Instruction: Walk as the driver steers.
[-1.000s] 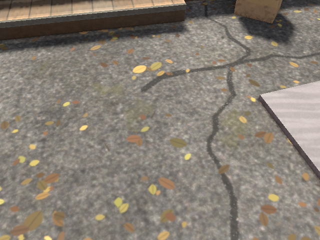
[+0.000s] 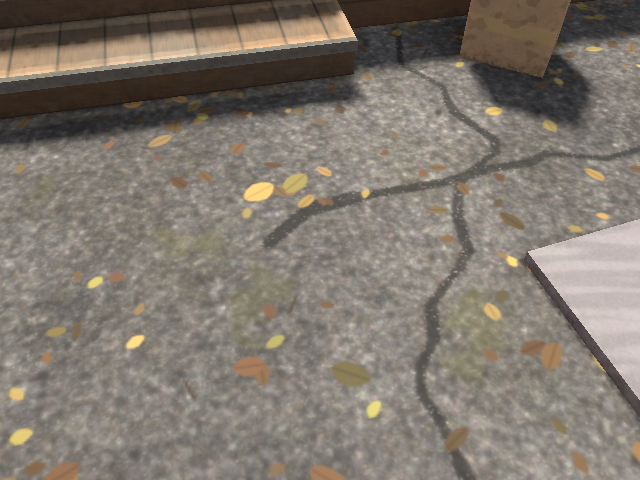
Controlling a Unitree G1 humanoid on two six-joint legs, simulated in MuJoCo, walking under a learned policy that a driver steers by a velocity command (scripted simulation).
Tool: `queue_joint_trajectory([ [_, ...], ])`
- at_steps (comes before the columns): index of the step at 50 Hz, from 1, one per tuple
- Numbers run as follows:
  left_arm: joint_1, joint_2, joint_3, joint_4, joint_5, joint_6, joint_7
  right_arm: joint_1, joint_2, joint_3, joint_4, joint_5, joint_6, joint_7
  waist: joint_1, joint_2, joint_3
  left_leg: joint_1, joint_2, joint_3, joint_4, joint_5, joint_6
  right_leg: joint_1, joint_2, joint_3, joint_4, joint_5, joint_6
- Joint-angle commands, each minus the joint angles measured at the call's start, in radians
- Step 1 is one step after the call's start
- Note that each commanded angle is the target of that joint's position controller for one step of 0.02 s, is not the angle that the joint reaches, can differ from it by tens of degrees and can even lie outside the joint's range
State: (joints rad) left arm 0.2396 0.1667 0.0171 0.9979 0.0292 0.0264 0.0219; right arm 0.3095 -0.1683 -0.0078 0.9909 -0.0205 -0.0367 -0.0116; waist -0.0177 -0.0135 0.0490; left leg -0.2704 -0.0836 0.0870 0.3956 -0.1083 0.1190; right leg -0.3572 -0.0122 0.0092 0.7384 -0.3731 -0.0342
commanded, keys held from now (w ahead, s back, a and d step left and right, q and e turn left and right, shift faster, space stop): no key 0.66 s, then w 0.34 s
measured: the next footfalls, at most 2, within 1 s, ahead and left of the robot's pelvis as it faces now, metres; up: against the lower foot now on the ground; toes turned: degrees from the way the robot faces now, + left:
right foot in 0.08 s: +0.06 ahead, -0.12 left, +0.00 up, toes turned +0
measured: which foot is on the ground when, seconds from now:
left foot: down 0.00-0.96, up 0.98-1.00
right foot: up 0.00-0.06, down 0.08-1.00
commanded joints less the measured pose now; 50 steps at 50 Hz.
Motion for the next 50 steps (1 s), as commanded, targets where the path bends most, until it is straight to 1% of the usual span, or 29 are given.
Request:
queue_joint_trajectory([
  [1,0.125,0.041,0.003,0.028,-0.003,0.003,0.004,-0.010,-0.121,-0.022,-0.033,0.007,0.012,-0.009,0.038,0.085,-0.011,-0.150,0.277,-0.293,-0.223,-0.333,0.081,0.188,0.020,-0.033,-0.103,0.049,-0.009],
  [2,0.141,0.027,-0.002,0.042,-0.002,-0.003,0.006,-0.015,-0.116,-0.019,-0.030,0.012,0.017,-0.012,0.048,0.066,0.000,-0.174,0.268,-0.291,-0.210,-0.371,0.063,0.234,0.022,-0.038,-0.185,0.083,-0.016],
  [3,0.146,0.027,-0.005,0.050,0.000,-0.010,0.009,0.000,-0.105,-0.015,-0.021,0.014,0.020,-0.014,0.047,0.047,0.017,-0.193,0.256,-0.294,-0.204,-0.411,0.031,0.267,0.012,-0.015,-0.272,0.096,-0.026],
  [4,0.162,0.042,-0.006,0.054,0.005,-0.020,0.014,0.019,-0.093,-0.012,-0.014,0.013,0.019,-0.014,0.044,0.017,0.032,-0.201,0.238,-0.289,-0.182,-0.408,-0.007,0.284,-0.043,0.053,-0.355,0.113,-0.036],
  [5,0.137,0.088,-0.001,0.049,0.001,-0.030,0.017,0.060,-0.071,-0.011,-0.008,0.026,0.021,-0.011,0.001,-0.053,0.056,-0.182,0.168,-0.229,-0.149,-0.340,-0.042,0.214,-0.109,0.155,-0.405,0.033,-0.058],
  [6,0.108,0.060,-0.009,0.055,-0.013,-0.039,0.015,0.048,-0.056,-0.007,0.004,0.027,0.023,-0.009,-0.007,-0.098,0.079,-0.054,0.116,-0.157,-0.091,-0.203,-0.054,0.066,-0.130,0.181,-0.468,-0.035,-0.064],
  [7,0.088,0.039,-0.017,0.056,-0.017,-0.050,0.014,0.053,-0.044,-0.005,0.017,0.018,0.022,-0.006,-0.021,-0.103,0.057,0.069,0.115,-0.148,-0.049,-0.113,-0.054,-0.003,-0.131,0.184,-0.506,-0.054,-0.052],
  [8,0.074,0.043,-0.017,0.059,-0.021,-0.056,0.014,0.070,-0.040,-0.003,0.031,0.012,0.022,-0.005,-0.031,-0.094,0.045,0.127,0.124,-0.151,-0.037,-0.076,-0.053,-0.023,-0.119,0.167,-0.513,-0.035,-0.038],
  [9,0.071,0.051,-0.014,0.060,-0.025,-0.059,0.016,0.078,-0.052,-0.004,0.041,0.008,0.020,-0.005,-0.034,-0.078,0.034,0.142,0.134,-0.159,-0.040,-0.069,-0.049,-0.007,-0.100,0.145,-0.503,0.002,-0.029],
  [10,0.079,0.048,-0.014,0.066,-0.026,-0.061,0.018,0.079,-0.060,-0.005,0.049,0.006,0.018,-0.005,-0.029,-0.051,0.031,0.129,0.143,-0.171,-0.050,-0.069,-0.045,0.023,-0.088,0.124,-0.482,0.050,-0.027],
  [12,0.112,0.037,-0.015,0.080,-0.025,-0.058,0.018,0.074,-0.054,-0.001,0.063,0.009,0.012,-0.009,-0.012,-0.005,0.024,0.085,0.155,-0.184,-0.072,-0.085,-0.041,0.090,-0.072,0.098,-0.442,0.120,-0.031],
  [14,0.135,0.029,-0.016,0.093,-0.022,-0.054,0.017,0.063,-0.046,0.003,0.073,0.012,0.011,-0.013,0.001,0.014,0.026,0.060,0.158,-0.188,-0.086,-0.099,-0.043,0.120,-0.069,0.089,-0.424,0.140,-0.035],
  [20,0.155,0.020,-0.019,0.118,-0.020,-0.051,0.019,0.063,-0.029,0.008,0.103,0.013,0.012,-0.022,0.008,0.021,0.024,0.070,0.162,-0.191,-0.088,-0.077,-0.043,0.133,-0.067,0.081,-0.415,0.166,-0.034],
  [33,0.178,-0.001,-0.028,0.157,-0.019,-0.046,0.025,0.077,-0.015,0.011,0.145,0.013,0.016,-0.029,0.007,0.011,0.037,0.082,0.166,-0.193,-0.082,-0.039,-0.042,0.149,-0.067,0.074,-0.412,0.192,-0.031],
  [34,0.192,-0.002,-0.028,0.162,-0.018,-0.046,0.025,0.085,-0.015,0.011,0.149,0.013,0.017,-0.028,0.009,0.015,0.019,0.086,0.158,-0.193,-0.087,-0.118,-0.039,0.155,-0.056,0.068,-0.413,0.124,-0.033],
  [36,0.206,0.016,-0.017,0.157,-0.011,-0.041,0.021,0.088,-0.051,-0.006,0.145,0.012,0.025,-0.026,0.012,0.030,0.041,0.042,0.137,-0.202,-0.076,-0.387,-0.010,0.122,-0.015,0.045,-0.364,-0.100,-0.055],
  [37,0.200,0.023,-0.013,0.145,-0.006,-0.039,0.017,0.094,-0.064,-0.014,0.139,0.010,0.029,-0.023,0.009,0.033,0.075,0.005,0.143,-0.225,-0.081,-0.528,0.011,0.076,-0.007,0.051,-0.345,-0.209,-0.070],
  [38,0.192,0.020,-0.012,0.132,-0.002,-0.040,0.013,0.106,-0.066,-0.018,0.134,0.010,0.031,-0.020,0.002,0.040,0.115,-0.015,0.164,-0.263,-0.093,-0.617,0.032,0.021,-0.005,0.058,-0.322,-0.269,-0.081],
  [39,0.178,0.009,-0.013,0.118,0.001,-0.044,0.009,0.128,-0.064,-0.022,0.133,0.010,0.029,-0.017,-0.009,0.053,0.137,-0.004,0.196,-0.318,-0.113,-0.662,0.054,-0.029,0.001,0.055,-0.285,-0.268,-0.084],
  [40,0.161,-0.006,-0.016,0.104,0.005,-0.052,0.004,0.156,-0.069,-0.027,0.137,0.010,0.026,-0.016,-0.021,0.078,0.134,0.034,0.241,-0.389,-0.149,-0.681,0.079,-0.068,0.014,0.030,-0.231,-0.210,-0.080],
  [41,0.149,-0.020,-0.017,0.092,0.008,-0.061,-0.001,0.184,-0.085,-0.037,0.142,0.006,0.023,-0.015,-0.029,0.115,0.109,0.077,0.298,-0.471,-0.201,-0.694,0.109,-0.082,0.032,-0.019,-0.161,-0.120,-0.072],
  [42,0.139,-0.012,-0.014,0.083,0.010,-0.069,-0.007,0.195,-0.100,-0.046,0.144,0.004,0.021,-0.014,-0.030,0.122,0.087,0.092,0.343,-0.527,-0.241,-0.695,0.135,-0.077,0.034,-0.054,-0.116,-0.065,-0.067],
  [43,0.133,0.003,-0.009,0.075,0.009,-0.076,-0.012,0.184,-0.108,-0.052,0.138,0.005,0.018,-0.013,-0.023,0.108,0.076,0.069,0.361,-0.543,-0.262,-0.680,0.144,-0.051,0.025,-0.055,-0.091,-0.051,-0.067],
  [44,0.142,0.003,-0.006,0.071,0.006,-0.083,-0.017,0.155,-0.113,-0.056,0.128,0.007,0.015,-0.011,-0.003,0.095,0.072,0.027,0.359,-0.526,-0.268,-0.659,0.140,-0.007,0.018,-0.052,-0.095,-0.054,-0.070],
  [45,0.168,-0.007,-0.005,0.075,0.003,-0.087,-0.021,0.113,-0.113,-0.058,0.114,0.012,0.013,-0.010,0.025,0.088,0.076,-0.032,0.339,-0.482,-0.261,-0.638,0.124,0.063,0.018,-0.055,-0.137,-0.051,-0.075],
  [47,0.281,-0.030,-0.003,0.112,-0.006,-0.093,-0.019,0.016,-0.106,-0.061,0.081,0.023,0.009,-0.006,0.092,0.069,0.094,-0.205,0.248,-0.346,-0.184,-0.599,0.074,0.291,0.049,-0.071,-0.295,-0.011,-0.087],
  [48,0.362,-0.007,0.004,0.135,-0.003,-0.098,-0.010,-0.038,-0.084,-0.058,0.055,0.023,0.001,-0.004,0.126,0.008,0.098,-0.340,0.187,-0.258,-0.058,-0.543,0.043,0.436,0.001,0.013,-0.378,-0.038,-0.102],
  [49,0.463,0.076,0.025,0.148,-0.001,-0.105,0.003,-0.101,-0.019,-0.039,0.009,0.030,-0.013,0.005,0.166,-0.176,0.074,-0.499,0.064,-0.103,0.211,-0.461,-0.010,0.545,-0.197,0.331,-0.556,-0.278,-0.156],
  [50,0.491,0.135,0.046,0.160,-0.004,-0.099,0.006,-0.131,-0.034,-0.039,-0.017,0.000,-0.023,0.012,0.164,-0.231,0.130,-0.602,0.042,-0.007,0.405,-0.389,-0.023,0.537,-0.355,0.539,-0.658,-0.366,-0.213],
])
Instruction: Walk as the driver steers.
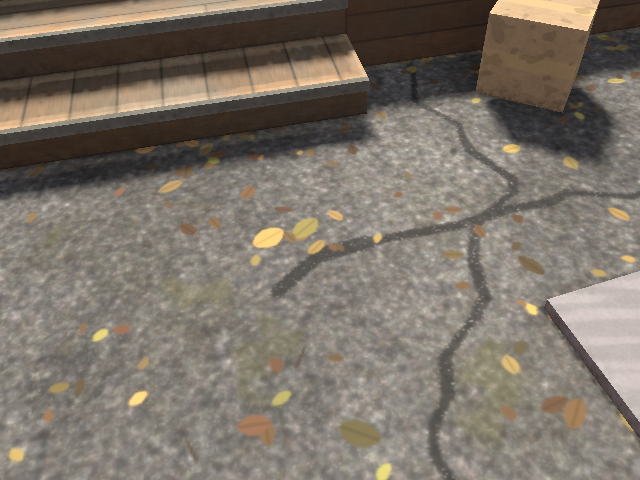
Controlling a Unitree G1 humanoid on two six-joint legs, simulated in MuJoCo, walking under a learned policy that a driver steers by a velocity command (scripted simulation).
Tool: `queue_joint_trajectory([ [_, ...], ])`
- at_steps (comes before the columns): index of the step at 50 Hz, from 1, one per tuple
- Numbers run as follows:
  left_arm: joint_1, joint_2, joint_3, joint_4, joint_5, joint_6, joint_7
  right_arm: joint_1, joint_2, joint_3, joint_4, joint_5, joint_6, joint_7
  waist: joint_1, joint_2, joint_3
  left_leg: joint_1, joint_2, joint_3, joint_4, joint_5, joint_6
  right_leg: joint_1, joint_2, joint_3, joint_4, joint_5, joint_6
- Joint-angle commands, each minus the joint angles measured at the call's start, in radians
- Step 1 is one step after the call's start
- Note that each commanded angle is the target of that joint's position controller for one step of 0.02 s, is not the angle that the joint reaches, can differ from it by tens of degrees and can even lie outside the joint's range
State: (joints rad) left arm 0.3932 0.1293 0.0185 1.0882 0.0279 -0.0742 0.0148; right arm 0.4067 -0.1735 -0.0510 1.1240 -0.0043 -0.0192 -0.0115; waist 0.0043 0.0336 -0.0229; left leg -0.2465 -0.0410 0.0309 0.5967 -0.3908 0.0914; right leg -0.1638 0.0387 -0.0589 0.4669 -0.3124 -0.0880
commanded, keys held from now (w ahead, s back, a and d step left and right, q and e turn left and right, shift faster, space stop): w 1.00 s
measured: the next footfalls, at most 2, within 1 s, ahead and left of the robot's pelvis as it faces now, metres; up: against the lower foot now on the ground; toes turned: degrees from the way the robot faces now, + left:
left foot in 0.38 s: +0.35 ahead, +0.10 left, +0.00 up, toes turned +5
right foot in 0.92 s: +0.66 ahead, -0.07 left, +0.00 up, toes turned -4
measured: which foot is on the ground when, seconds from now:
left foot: up 0.00-0.36, down 0.38-0.94, up 0.96-1.00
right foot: down 0.00-0.38, up 0.40-0.90, down 0.92-1.00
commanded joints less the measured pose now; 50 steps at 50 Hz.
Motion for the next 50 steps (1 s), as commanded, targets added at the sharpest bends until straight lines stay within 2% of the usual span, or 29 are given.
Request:
queue_joint_trajectory([
  [1,0.287,0.146,0.041,0.057,0.001,0.005,0.016,-0.241,-0.074,-0.007,-0.151,-0.041,-0.046,0.019,0.104,-0.152,0.232,-0.626,0.055,-0.005,0.302,-0.051,0.007,0.274,-0.408,0.588,-0.370,-0.373,-0.175],
  [3,0.202,0.120,0.034,0.024,-0.005,-0.008,0.011,-0.199,-0.055,-0.006,-0.131,-0.034,-0.054,0.037,0.037,-0.081,0.204,-0.583,0.083,-0.024,0.369,0.055,-0.006,0.245,-0.339,0.459,-0.379,-0.192,-0.137],
  [5,0.172,0.104,0.027,0.012,-0.009,-0.023,0.011,-0.207,-0.054,-0.010,-0.132,-0.034,-0.049,0.049,0.013,-0.082,0.178,-0.547,0.089,-0.002,0.376,0.139,-0.029,0.226,-0.283,0.333,-0.381,0.007,-0.111],
  [9,0.203,0.091,0.013,0.024,-0.007,-0.034,0.007,-0.345,-0.029,-0.001,-0.194,-0.026,-0.034,0.049,0.020,-0.113,0.182,-0.508,0.076,0.055,0.275,0.238,-0.051,0.169,-0.225,0.181,-0.341,0.369,-0.099],
  [12,0.215,0.113,0.013,0.026,-0.005,-0.039,0.007,-0.461,-0.021,0.012,-0.246,-0.016,-0.031,0.050,0.042,-0.149,0.194,-0.389,0.054,0.094,0.102,0.289,-0.037,0.121,-0.212,0.130,-0.332,0.495,-0.093],
  [14,0.213,0.135,0.016,0.030,-0.005,-0.041,0.008,-0.476,-0.041,0.010,-0.262,-0.014,-0.030,0.046,0.036,-0.160,0.188,-0.306,0.037,0.113,0.033,0.281,-0.006,0.136,-0.232,0.118,-0.309,0.597,-0.090],
  [16,0.186,0.160,0.021,0.028,-0.005,-0.044,0.009,-0.390,-0.076,-0.004,-0.246,-0.013,-0.035,0.033,-0.015,-0.158,0.134,-0.167,-0.003,0.122,-0.002,0.251,0.034,0.178,-0.245,0.088,-0.179,0.882,-0.071],
  [17,0.174,0.175,0.026,0.029,-0.006,-0.042,0.010,-0.268,-0.099,-0.017,-0.209,-0.011,-0.043,0.026,-0.067,-0.149,0.067,-0.040,-0.030,0.125,-0.030,0.246,0.054,0.193,-0.236,0.067,-0.036,0.991,-0.057],
  [18,0.162,0.184,0.028,0.026,-0.010,-0.039,0.009,-0.106,-0.125,-0.033,-0.155,-0.015,-0.052,0.016,-0.136,-0.126,-0.020,0.160,-0.031,0.118,-0.085,0.272,0.075,0.136,-0.207,0.041,0.160,0.956,-0.040],
  [19,0.166,0.159,0.021,0.007,-0.014,-0.037,0.004,0.049,-0.195,-0.055,-0.123,-0.040,-0.060,0.007,-0.187,-0.065,-0.120,0.396,0.146,-0.077,-0.106,0.112,0.111,-0.055,-0.168,0.022,0.434,0.646,-0.030],
  [20,0.278,0.026,0.000,-0.015,-0.047,-0.033,-0.010,0.106,-0.285,-0.073,-0.123,-0.059,-0.058,0.011,-0.123,0.173,-0.263,0.625,0.469,-0.621,-0.229,-0.031,0.253,-0.371,0.007,-0.005,0.845,-0.139,0.010],
  [21,0.189,0.130,0.029,-0.022,-0.029,-0.031,-0.012,0.037,-0.255,-0.070,-0.125,-0.019,-0.046,0.020,-0.123,0.068,-0.230,0.529,0.439,-0.753,-0.361,-0.127,0.255,-0.457,0.000,0.119,0.940,-0.138,-0.010],
  [22,0.074,0.142,0.036,-0.068,-0.022,-0.032,-0.015,-0.085,-0.201,-0.053,-0.143,-0.010,-0.050,0.020,-0.076,0.045,-0.065,0.382,0.410,-0.577,-0.375,-0.126,0.216,-0.509,-0.065,0.111,0.916,-0.036,-0.020],
  [23,0.014,0.133,0.035,-0.081,-0.014,-0.037,-0.017,-0.142,-0.136,-0.036,-0.150,-0.011,-0.061,0.025,-0.057,-0.017,0.008,0.245,0.368,-0.462,-0.404,0.011,0.188,-0.474,-0.099,0.105,0.856,0.034,-0.022],
  [25,0.031,0.095,0.037,-0.076,0.011,-0.016,-0.025,-0.143,-0.064,-0.012,-0.124,-0.013,-0.076,0.017,0.010,-0.012,0.053,0.090,0.287,-0.297,-0.431,0.188,0.138,-0.368,-0.135,0.104,0.760,0.055,-0.011],
  [26,0.044,0.075,0.036,-0.073,0.014,-0.003,-0.030,-0.119,-0.054,-0.006,-0.112,-0.014,-0.083,0.014,0.025,-0.007,0.054,0.065,0.273,-0.253,-0.437,0.250,0.132,-0.341,-0.137,0.099,0.728,0.051,-0.003],
  [28,0.008,0.067,0.037,-0.092,0.015,0.015,-0.037,-0.066,-0.073,-0.004,-0.093,-0.011,-0.094,0.008,0.037,0.002,0.075,0.051,0.255,-0.193,-0.453,0.340,0.135,-0.365,-0.142,0.075,0.670,0.064,0.013],
  [31,-0.146,0.084,0.037,-0.151,0.014,0.027,-0.045,-0.010,-0.095,-0.002,-0.083,-0.010,-0.095,0.008,0.019,0.009,0.121,0.067,0.237,-0.140,-0.494,0.356,0.135,-0.468,-0.159,0.042,0.540,0.174,0.038],
  [36,-0.363,0.077,0.024,-0.224,-0.006,0.024,-0.052,0.082,-0.098,0.006,-0.071,-0.007,-0.097,0.008,-0.036,0.019,0.141,0.140,0.207,-0.068,-0.488,0.510,0.106,-0.450,-0.121,-0.016,0.246,0.328,0.050],
  [40,-0.459,0.094,0.026,-0.262,-0.007,0.016,-0.050,0.150,-0.108,0.006,-0.047,-0.016,-0.093,-0.001,-0.064,0.028,0.149,0.295,0.247,-0.066,-0.438,0.622,0.110,-0.468,-0.096,-0.029,0.146,0.299,0.023],
  [42,-0.455,0.106,0.031,-0.271,-0.006,0.008,-0.047,0.142,-0.120,0.002,-0.043,-0.022,-0.089,-0.007,-0.047,0.032,0.143,0.352,0.264,-0.056,-0.377,0.756,0.103,-0.430,-0.074,-0.036,0.103,0.227,-0.004],
  [43,-0.414,0.114,0.037,-0.261,-0.006,0.003,-0.042,0.126,-0.129,0.000,-0.044,-0.023,-0.088,-0.010,-0.023,0.039,0.120,0.360,0.264,-0.041,-0.315,0.897,0.091,-0.357,-0.046,-0.048,0.082,0.183,-0.022],
  [44,-0.324,0.128,0.046,-0.234,-0.004,-0.002,-0.035,0.114,-0.141,-0.004,-0.043,-0.024,-0.086,-0.012,0.016,0.047,0.072,0.359,0.257,-0.029,-0.208,1.025,0.079,-0.242,-0.012,-0.059,0.061,0.153,-0.041],
  [45,-0.159,0.148,0.060,-0.177,0.001,-0.011,-0.026,0.097,-0.145,-0.005,-0.046,-0.019,-0.081,-0.010,0.087,0.024,-0.010,0.314,0.225,0.002,-0.025,1.039,0.060,-0.048,0.014,-0.072,-0.003,0.188,-0.065],
  [46,0.020,0.210,0.082,-0.132,0.024,-0.020,-0.015,0.086,-0.126,0.003,-0.068,-0.010,-0.082,-0.007,0.151,-0.013,-0.118,0.122,0.190,0.022,0.225,0.795,0.042,0.220,-0.118,0.069,-0.004,0.144,-0.110],
  [47,0.130,0.320,0.110,-0.123,0.044,-0.018,-0.012,0.184,-0.021,0.023,-0.098,0.036,-0.082,0.006,0.128,-0.235,-0.276,-0.243,0.020,0.085,0.650,0.163,-0.010,0.529,-0.444,0.566,-0.072,0.041,-0.252],
  [48,0.072,0.289,0.105,-0.125,0.007,0.000,-0.022,0.150,-0.106,-0.004,-0.089,0.014,-0.081,0.006,0.110,-0.142,-0.278,-0.348,-0.009,-0.059,0.769,-0.096,0.006,0.478,-0.455,0.740,-0.185,0.032,-0.262],
  [49,-0.050,0.243,0.090,-0.138,-0.011,0.001,-0.025,0.050,-0.113,-0.011,-0.121,0.003,-0.079,0.007,0.061,-0.102,-0.109,-0.407,0.056,-0.078,0.760,-0.005,0.013,0.328,-0.414,0.562,-0.202,0.003,-0.222],
  [50,-0.117,0.179,0.073,-0.147,-0.013,-0.007,-0.030,-0.008,-0.097,-0.007,-0.136,-0.003,-0.084,0.010,0.041,-0.056,-0.018,-0.387,0.091,-0.075,0.701,0.066,0.012,0.188,-0.371,0.448,-0.244,0.083,-0.190],
])
Over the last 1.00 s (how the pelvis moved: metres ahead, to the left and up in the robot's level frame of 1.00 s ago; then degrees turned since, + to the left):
0.09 -0.04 0.00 0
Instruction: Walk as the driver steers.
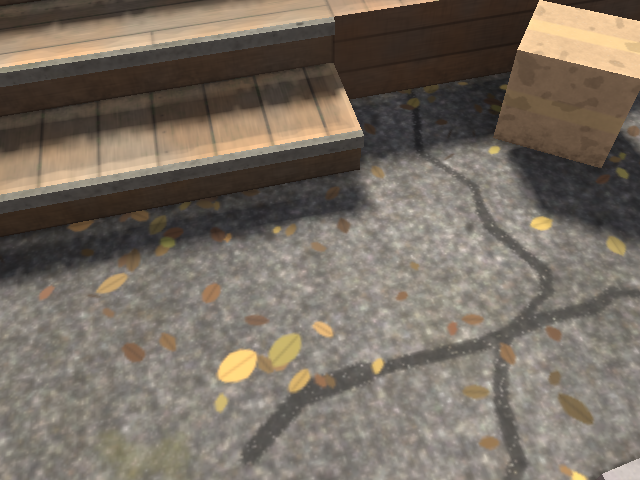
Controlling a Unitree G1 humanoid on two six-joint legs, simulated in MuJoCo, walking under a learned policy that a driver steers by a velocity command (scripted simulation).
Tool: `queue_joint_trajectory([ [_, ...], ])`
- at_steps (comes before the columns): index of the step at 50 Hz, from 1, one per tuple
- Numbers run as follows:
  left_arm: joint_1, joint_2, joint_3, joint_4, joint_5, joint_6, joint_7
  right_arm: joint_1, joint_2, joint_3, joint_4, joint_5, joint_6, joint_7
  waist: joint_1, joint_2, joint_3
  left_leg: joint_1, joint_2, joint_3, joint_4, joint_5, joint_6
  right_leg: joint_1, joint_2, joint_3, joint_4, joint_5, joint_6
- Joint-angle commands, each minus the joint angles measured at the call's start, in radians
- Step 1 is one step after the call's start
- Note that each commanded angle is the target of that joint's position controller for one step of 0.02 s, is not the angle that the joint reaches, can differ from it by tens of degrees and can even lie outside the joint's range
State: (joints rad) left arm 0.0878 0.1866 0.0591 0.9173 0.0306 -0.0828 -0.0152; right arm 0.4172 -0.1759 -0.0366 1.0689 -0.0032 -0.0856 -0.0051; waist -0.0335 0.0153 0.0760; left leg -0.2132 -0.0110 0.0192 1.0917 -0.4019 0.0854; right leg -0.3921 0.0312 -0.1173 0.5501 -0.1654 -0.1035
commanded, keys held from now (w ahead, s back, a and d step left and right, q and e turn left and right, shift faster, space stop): w+q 0.94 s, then w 0.06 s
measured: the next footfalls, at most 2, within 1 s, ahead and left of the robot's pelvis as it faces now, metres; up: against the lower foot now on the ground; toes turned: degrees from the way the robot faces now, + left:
left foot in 0.46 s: +0.39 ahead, +0.12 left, +0.00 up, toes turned +18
right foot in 1.00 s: +0.77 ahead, +0.10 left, +0.00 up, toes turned +32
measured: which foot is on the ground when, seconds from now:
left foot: up 0.00-0.44, down 0.46-1.00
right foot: down 0.00-0.48, up 0.50-0.98, down 1.00-1.00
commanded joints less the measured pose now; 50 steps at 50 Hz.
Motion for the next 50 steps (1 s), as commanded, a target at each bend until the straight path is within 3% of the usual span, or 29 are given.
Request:
queue_joint_trajectory([
  [1,0.161,0.087,0.022,0.027,-0.013,-0.006,0.002,-0.024,-0.073,-0.022,-0.075,-0.011,-0.009,0.006,0.045,-0.030,-0.072,-0.377,0.086,-0.067,0.149,0.108,0.015,0.324,-0.320,0.406,-0.353,-0.010,-0.131],
  [2,0.162,0.052,0.011,0.040,-0.015,-0.012,0.008,0.002,-0.054,-0.020,-0.067,-0.025,0.007,0.011,0.016,-0.046,-0.050,-0.323,0.101,-0.068,0.104,0.121,0.006,0.249,-0.285,0.325,-0.376,0.039,-0.098],
  [3,0.185,0.044,0.006,0.053,-0.013,-0.020,0.012,0.022,-0.036,-0.019,-0.059,-0.031,0.023,0.017,0.004,-0.059,-0.048,-0.291,0.099,-0.066,0.086,0.130,-0.001,0.219,-0.272,0.276,-0.387,0.079,-0.085],
  [7,0.265,0.088,0.011,0.080,-0.012,-0.042,0.017,-0.085,-0.043,-0.025,-0.106,-0.029,0.054,0.031,-0.002,-0.068,-0.004,-0.396,0.111,-0.054,0.016,0.246,-0.014,0.222,-0.251,0.149,-0.432,0.169,-0.066],
  [12,0.319,0.085,0.001,0.085,-0.012,-0.045,0.024,-0.280,-0.039,-0.014,-0.179,-0.020,0.049,0.042,0.033,-0.070,0.032,-0.442,0.098,0.002,-0.250,0.421,-0.022,0.279,-0.224,0.022,-0.438,0.291,-0.035],
  [17,0.412,0.109,0.003,0.116,-0.010,-0.037,0.045,-0.419,-0.040,-0.006,-0.244,-0.024,0.045,0.050,0.074,-0.071,0.049,-0.435,0.066,0.095,-0.437,0.387,0.017,0.453,-0.271,-0.048,-0.383,0.464,-0.029],
  [20,0.394,0.140,0.010,0.116,-0.006,-0.024,0.057,-0.370,-0.061,-0.019,-0.244,-0.028,0.045,0.045,0.034,-0.101,0.002,-0.329,-0.005,0.149,-0.473,0.253,0.072,0.533,-0.289,-0.099,-0.227,0.843,-0.018],
  [22,0.371,0.169,0.019,0.105,-0.001,-0.008,0.058,-0.216,-0.097,-0.040,-0.202,-0.031,0.041,0.039,-0.033,-0.120,-0.091,-0.157,-0.074,0.169,-0.504,0.168,0.121,0.531,-0.293,-0.120,0.033,0.982,-0.017],
  [23,0.355,0.179,0.022,0.090,-0.006,-0.001,0.053,-0.079,-0.131,-0.059,-0.161,-0.040,0.035,0.034,-0.098,-0.090,-0.163,0.040,-0.084,0.132,-0.589,0.193,0.155,0.431,-0.277,-0.136,0.253,0.856,0.002],
  [24,0.340,0.154,0.015,0.050,-0.011,-0.004,0.045,0.043,-0.226,-0.090,-0.145,-0.052,0.032,0.022,-0.148,0.013,-0.266,0.279,0.124,-0.145,-0.625,0.102,0.222,0.201,-0.238,-0.139,0.576,0.461,0.030],
  [25,0.340,0.085,0.009,-0.024,-0.031,-0.013,0.022,-0.010,-0.299,-0.106,-0.169,-0.033,0.045,0.021,-0.067,0.249,-0.329,0.522,0.369,-0.734,-0.781,0.121,0.384,-0.234,0.020,-0.033,0.935,-0.365,0.088],
  [26,0.214,0.151,0.017,-0.053,-0.019,-0.027,0.015,-0.018,-0.286,-0.102,-0.168,-0.015,0.058,0.017,-0.086,0.053,-0.261,0.481,0.344,-0.669,-0.824,0.155,0.353,-0.362,-0.043,0.140,0.936,-0.285,0.071],
  [27,0.165,0.137,0.012,-0.075,-0.029,-0.040,0.010,-0.072,-0.243,-0.090,-0.169,-0.011,0.058,0.010,-0.057,0.012,-0.159,0.370,0.326,-0.537,-0.834,0.227,0.314,-0.379,-0.090,0.146,0.867,-0.189,0.067],
  [28,0.184,0.132,0.012,-0.062,-0.028,-0.044,0.014,-0.113,-0.191,-0.077,-0.169,-0.011,0.052,0.010,-0.006,-0.071,-0.083,0.237,0.281,-0.446,-0.853,0.363,0.266,-0.317,-0.123,0.143,0.761,-0.144,0.071],
  [30,0.211,0.111,0.009,-0.062,0.010,-0.005,0.013,-0.159,-0.155,-0.061,-0.178,0.000,0.034,0.001,0.054,-0.054,-0.068,0.106,0.190,-0.315,-0.868,0.496,0.217,-0.201,-0.152,0.148,0.649,-0.134,0.100],
  [32,0.206,0.102,0.009,-0.076,0.021,0.029,0.005,-0.128,-0.173,-0.061,-0.174,0.009,0.014,0.002,0.066,-0.030,-0.071,0.072,0.153,-0.273,-0.874,0.580,0.213,-0.186,-0.149,0.130,0.588,-0.130,0.127],
  [34,0.136,0.103,0.007,-0.109,0.019,0.043,0.000,-0.090,-0.203,-0.067,-0.172,0.008,0.009,0.003,0.052,-0.007,-0.053,0.056,0.129,-0.257,-0.890,0.589,0.200,-0.224,-0.149,0.113,0.510,-0.063,0.148],
  [37,-0.005,0.118,0.006,-0.165,0.013,0.047,-0.002,-0.020,-0.207,-0.066,-0.172,0.004,0.013,0.006,0.004,0.022,-0.028,0.092,0.115,-0.275,-0.897,0.588,0.163,-0.299,-0.139,0.104,0.371,0.052,0.162],
  [42,-0.164,0.119,-0.007,-0.234,0.006,0.040,-0.011,0.062,-0.216,-0.066,-0.177,-0.002,0.018,0.002,-0.055,0.049,-0.031,0.218,0.114,-0.312,-0.849,0.637,0.140,-0.339,-0.094,0.111,0.192,0.149,0.150],
  [45,-0.231,0.130,-0.016,-0.275,-0.002,0.028,-0.013,0.082,-0.230,-0.068,-0.185,-0.012,0.019,-0.007,-0.069,0.062,-0.021,0.270,0.135,-0.351,-0.808,0.686,0.139,-0.310,-0.066,0.116,0.087,0.139,0.128],
  [47,-0.181,0.152,-0.012,-0.277,-0.006,0.017,-0.011,0.044,-0.249,-0.073,-0.200,-0.014,0.018,-0.015,-0.031,0.073,-0.026,0.249,0.144,-0.370,-0.771,0.724,0.110,-0.180,-0.049,0.129,0.002,0.108,0.105],
  [48,-0.098,0.168,-0.007,-0.254,-0.008,0.012,-0.006,0.004,-0.263,-0.076,-0.210,-0.015,0.014,-0.014,0.011,0.079,-0.050,0.217,0.138,-0.353,-0.728,0.821,0.086,-0.051,-0.028,0.118,-0.031,0.075,0.085],
  [49,0.018,0.195,0.005,-0.217,-0.008,0.004,0.004,-0.008,-0.270,-0.077,-0.210,-0.015,0.009,-0.010,0.053,0.068,-0.109,0.209,0.118,-0.334,-0.616,0.945,0.066,0.094,0.001,0.100,-0.046,0.047,0.064],
  [50,0.164,0.216,0.015,-0.178,-0.004,-0.008,0.016,-0.016,-0.263,-0.074,-0.208,-0.011,0.003,-0.002,0.125,0.028,-0.190,0.159,0.065,-0.286,-0.427,0.925,0.045,0.285,-0.023,0.107,-0.096,0.081,0.035],
])
Over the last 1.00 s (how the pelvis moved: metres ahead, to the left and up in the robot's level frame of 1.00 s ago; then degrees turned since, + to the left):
0.54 0.00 -0.01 1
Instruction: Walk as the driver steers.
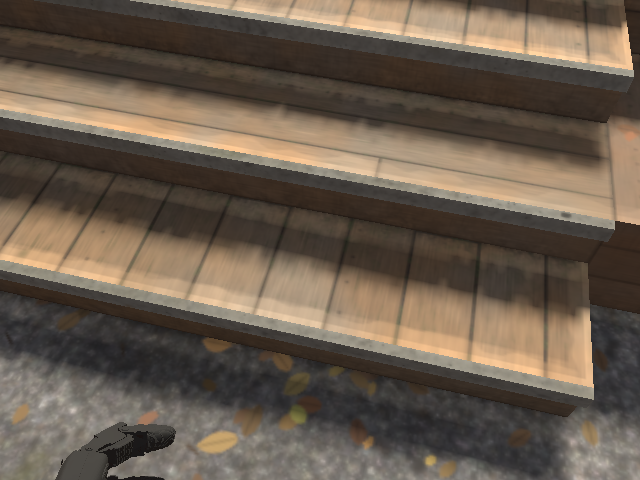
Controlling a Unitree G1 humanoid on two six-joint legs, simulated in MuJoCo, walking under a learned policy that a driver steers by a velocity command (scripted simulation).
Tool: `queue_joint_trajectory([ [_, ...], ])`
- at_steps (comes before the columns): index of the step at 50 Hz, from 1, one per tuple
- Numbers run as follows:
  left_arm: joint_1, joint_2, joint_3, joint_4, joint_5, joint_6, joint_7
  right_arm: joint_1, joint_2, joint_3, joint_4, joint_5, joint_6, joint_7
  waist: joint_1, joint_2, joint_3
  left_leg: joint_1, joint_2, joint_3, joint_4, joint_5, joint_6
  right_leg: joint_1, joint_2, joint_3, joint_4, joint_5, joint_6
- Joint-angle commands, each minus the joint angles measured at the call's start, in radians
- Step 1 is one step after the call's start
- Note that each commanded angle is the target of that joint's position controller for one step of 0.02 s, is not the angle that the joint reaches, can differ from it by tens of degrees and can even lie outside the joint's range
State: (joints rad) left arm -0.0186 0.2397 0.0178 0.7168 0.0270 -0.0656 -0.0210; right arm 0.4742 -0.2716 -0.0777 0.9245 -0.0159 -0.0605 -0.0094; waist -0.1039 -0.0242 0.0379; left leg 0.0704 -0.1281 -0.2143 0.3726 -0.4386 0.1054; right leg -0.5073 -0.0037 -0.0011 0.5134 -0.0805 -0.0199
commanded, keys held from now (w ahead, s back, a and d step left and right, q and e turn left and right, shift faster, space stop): w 1.00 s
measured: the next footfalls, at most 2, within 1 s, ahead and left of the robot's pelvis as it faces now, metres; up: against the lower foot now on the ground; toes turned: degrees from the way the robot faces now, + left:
left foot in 0.52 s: +0.41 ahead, +0.11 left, +0.00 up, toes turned +7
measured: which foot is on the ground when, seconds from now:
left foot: down 0.00-0.02, up 0.04-0.50, down 0.52-1.00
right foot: down 0.00-0.52, up 0.54-1.00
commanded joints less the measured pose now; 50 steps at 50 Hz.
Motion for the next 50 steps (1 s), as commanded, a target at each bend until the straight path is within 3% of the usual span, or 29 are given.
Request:
queue_joint_trajectory([
  [1,0.426,0.227,0.070,0.032,0.026,-0.033,0.039,-0.050,-0.093,-0.012,-0.086,0.008,-0.030,0.011,0.241,-0.022,-0.292,-0.260,0.126,-0.004,0.563,0.662,0.011,0.622,-0.202,0.209,-0.065,-0.176,-0.095],
  [2,0.424,0.319,0.095,0.045,0.042,-0.023,0.032,0.111,-0.017,0.000,-0.091,0.046,-0.024,0.013,0.147,-0.316,-0.384,-0.559,-0.047,0.093,0.851,-0.076,-0.027,0.815,-0.437,0.715,-0.190,-0.208,-0.237],
  [3,0.347,0.219,0.080,0.034,0.016,-0.012,0.020,0.086,-0.094,-0.004,-0.056,0.006,-0.014,0.003,0.121,-0.140,-0.275,-0.643,0.042,0.058,0.917,-0.032,-0.010,0.698,-0.402,0.760,-0.239,-0.348,-0.220],
  [4,0.270,0.142,0.062,0.025,0.003,-0.013,0.016,-0.002,-0.095,-0.004,-0.062,-0.001,-0.011,0.011,0.111,-0.034,-0.132,-0.638,0.080,0.069,0.884,0.067,-0.016,0.546,-0.356,0.586,-0.258,-0.340,-0.200],
  [5,0.242,0.105,0.052,0.033,0.006,-0.016,0.012,-0.066,-0.084,0.002,-0.076,-0.005,-0.011,0.017,0.110,0.016,-0.070,-0.625,0.108,0.080,0.835,0.115,-0.021,0.458,-0.306,0.462,-0.277,-0.222,-0.179],
  [6,0.253,0.098,0.047,0.050,0.004,-0.021,0.015,-0.098,-0.078,0.002,-0.086,-0.015,-0.006,0.024,0.104,-0.015,-0.048,-0.611,0.127,0.086,0.796,0.126,-0.026,0.416,-0.268,0.372,-0.289,-0.107,-0.164],
  [8,0.287,0.097,0.044,0.089,-0.005,-0.038,0.010,-0.097,-0.062,0.008,-0.086,-0.027,0.009,0.037,0.086,-0.065,-0.049,-0.575,0.136,0.103,0.750,0.133,-0.039,0.377,-0.229,0.268,-0.308,0.055,-0.158],
  [11,0.337,0.112,0.047,0.125,-0.019,-0.059,0.004,-0.153,-0.047,0.017,-0.101,-0.029,0.017,0.045,0.082,-0.066,-0.041,-0.638,0.158,0.132,0.690,0.172,-0.054,0.395,-0.227,0.195,-0.347,0.139,-0.179],
  [14,0.375,0.110,0.046,0.152,-0.019,-0.054,0.005,-0.292,-0.037,0.032,-0.144,-0.031,0.012,0.055,0.105,-0.059,-0.003,-0.700,0.203,0.191,0.554,0.270,-0.081,0.398,-0.204,0.131,-0.395,0.129,-0.182],
  [18,0.433,0.126,0.050,0.189,-0.021,-0.052,0.004,-0.445,-0.006,0.057,-0.185,-0.020,0.004,0.060,0.139,-0.062,0.014,-0.621,0.195,0.256,0.320,0.382,-0.090,0.396,-0.172,0.048,-0.386,0.223,-0.152],
  [22,0.460,0.146,0.053,0.214,-0.017,-0.046,0.011,-0.492,-0.030,0.055,-0.197,-0.016,-0.005,0.046,0.141,-0.073,0.009,-0.549,0.169,0.272,0.207,0.339,-0.061,0.472,-0.213,0.052,-0.319,0.337,-0.134],
  [24,0.448,0.147,0.052,0.221,-0.019,-0.036,0.015,-0.435,-0.043,0.048,-0.178,-0.022,-0.014,0.036,0.108,-0.073,-0.024,-0.454,0.133,0.288,0.145,0.290,-0.030,0.512,-0.215,0.043,-0.204,0.511,-0.118],
  [25,0.443,0.143,0.049,0.225,-0.023,-0.030,0.016,-0.327,-0.053,0.040,-0.138,-0.029,-0.023,0.028,0.058,-0.045,-0.080,-0.319,0.106,0.300,0.069,0.312,-0.009,0.506,-0.184,0.015,-0.066,0.580,-0.102],
  [26,0.440,0.118,0.038,0.216,-0.025,-0.028,0.019,-0.187,-0.092,0.026,-0.093,-0.046,-0.035,0.017,0.007,-0.011,-0.169,-0.109,0.159,0.244,0.060,0.335,0.020,0.406,-0.143,-0.011,0.108,0.481,-0.081],
  [27,0.442,0.058,0.017,0.164,-0.038,-0.030,0.020,-0.054,-0.185,0.005,-0.081,-0.068,-0.042,0.005,-0.029,0.146,-0.289,0.140,0.430,-0.068,0.032,0.361,0.085,0.161,-0.058,-0.075,0.414,0.094,-0.044],
  [28,0.530,0.050,0.023,0.173,-0.041,-0.022,0.025,-0.035,-0.247,-0.018,-0.059,-0.038,-0.025,0.009,0.015,0.300,-0.334,0.219,0.569,-0.368,-0.061,0.436,0.184,-0.060,0.062,-0.051,0.637,-0.453,-0.037],
  [29,0.463,0.120,0.042,0.189,-0.014,-0.007,0.029,-0.103,-0.175,-0.005,-0.067,-0.006,-0.017,0.016,0.038,0.142,-0.219,0.117,0.501,-0.275,-0.070,0.322,0.157,-0.117,-0.010,0.032,0.688,-0.398,-0.052],
  [30,0.415,0.097,0.039,0.180,-0.010,-0.010,0.019,-0.188,-0.112,0.012,-0.080,0.001,-0.019,0.021,0.067,0.116,-0.110,-0.018,0.452,-0.166,-0.112,0.304,0.133,-0.119,-0.042,0.032,0.662,-0.318,-0.054],
  [31,0.393,0.075,0.034,0.181,-0.013,-0.009,0.015,-0.234,-0.073,0.024,-0.083,-0.001,-0.022,0.024,0.093,0.098,-0.064,-0.110,0.402,-0.082,-0.161,0.329,0.101,-0.080,-0.071,0.029,0.614,-0.265,-0.049],
  [33,0.402,0.060,0.030,0.193,0.007,0.010,0.007,-0.252,-0.048,0.033,-0.069,0.002,-0.031,0.018,0.129,0.110,-0.041,-0.209,0.345,0.027,-0.200,0.468,0.078,-0.004,-0.082,0.011,0.579,-0.217,-0.024],
  [36,0.379,0.051,0.032,0.189,0.015,0.022,-0.004,-0.197,-0.070,0.028,-0.034,0.013,-0.050,0.018,0.144,0.096,-0.061,-0.206,0.329,0.100,-0.201,0.631,0.100,-0.021,-0.081,-0.013,0.582,-0.163,-0.001],
  [38,0.297,0.046,0.030,0.167,0.019,0.024,-0.008,-0.165,-0.074,0.028,-0.016,0.013,-0.051,0.015,0.128,0.094,-0.035,-0.206,0.324,0.120,-0.224,0.606,0.105,-0.070,-0.095,-0.022,0.532,-0.103,0.013],
  [40,0.288,0.022,0.021,0.173,0.016,0.033,-0.001,-0.105,-0.056,0.031,0.012,0.001,-0.045,0.011,0.118,0.135,-0.058,-0.178,0.324,0.120,-0.223,0.517,0.121,-0.093,-0.089,-0.057,0.601,-0.107,0.015],
  [42,0.201,0.036,0.023,0.145,0.015,0.035,0.005,-0.070,-0.053,0.033,0.028,-0.001,-0.041,0.005,0.101,0.093,-0.003,-0.148,0.341,0.084,-0.251,0.408,0.141,-0.201,-0.112,-0.047,0.614,-0.108,0.014],
  [45,0.116,0.034,0.031,0.114,0.019,0.032,0.020,0.068,-0.076,0.025,0.075,-0.014,-0.038,-0.003,0.065,0.072,0.026,0.077,0.432,-0.028,-0.232,0.433,0.222,-0.539,-0.101,-0.048,0.987,-0.257,0.002],
  [46,0.068,0.024,0.033,0.082,0.017,0.035,0.028,0.119,-0.090,0.020,0.093,-0.023,-0.041,-0.007,0.044,0.111,0.042,0.172,0.472,-0.069,-0.218,0.412,0.249,-0.725,-0.095,-0.029,1.233,-0.385,-0.009],
  [48,-0.046,0.009,0.022,0.009,-0.005,0.030,0.039,0.134,-0.082,0.020,0.112,-0.033,-0.046,-0.016,0.045,0.050,0.098,0.239,0.494,-0.058,-0.230,0.320,0.223,-0.973,-0.102,0.039,1.433,-0.512,-0.039],
  [50,-0.146,-0.041,-0.005,-0.058,-0.011,0.030,0.049,0.163,-0.072,0.028,0.137,-0.044,-0.054,-0.017,0.024,0.055,0.131,0.256,0.490,-0.027,-0.208,0.341,0.178,-1.154,-0.071,0.033,1.612,-0.643,-0.073],
])
Over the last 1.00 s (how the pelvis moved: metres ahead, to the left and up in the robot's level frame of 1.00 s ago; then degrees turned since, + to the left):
0.56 0.10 0.00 31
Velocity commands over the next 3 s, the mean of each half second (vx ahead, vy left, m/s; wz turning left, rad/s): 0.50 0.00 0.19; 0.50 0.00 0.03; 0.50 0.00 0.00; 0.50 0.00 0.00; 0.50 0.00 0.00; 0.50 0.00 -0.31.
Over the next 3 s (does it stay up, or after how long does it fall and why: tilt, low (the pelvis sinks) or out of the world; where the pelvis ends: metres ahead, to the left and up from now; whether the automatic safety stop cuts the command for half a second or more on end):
stays up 1.70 0.00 0.53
